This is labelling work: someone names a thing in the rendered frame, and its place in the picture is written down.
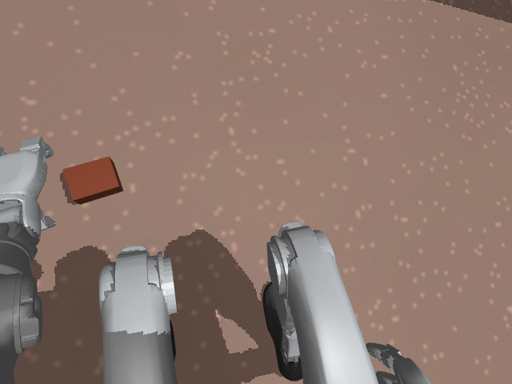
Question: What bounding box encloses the right robot foot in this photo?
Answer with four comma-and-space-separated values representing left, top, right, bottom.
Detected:
263, 282, 302, 382

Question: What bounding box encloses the left robot arm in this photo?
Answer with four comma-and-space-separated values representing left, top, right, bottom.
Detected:
0, 194, 42, 384

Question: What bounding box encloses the small box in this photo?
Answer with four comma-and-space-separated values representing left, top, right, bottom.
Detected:
63, 156, 123, 205

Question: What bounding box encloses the right robot hand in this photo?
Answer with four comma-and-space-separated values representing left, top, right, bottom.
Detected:
366, 342, 432, 384

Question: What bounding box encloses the left robot hand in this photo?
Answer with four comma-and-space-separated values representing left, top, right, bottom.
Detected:
0, 136, 56, 230

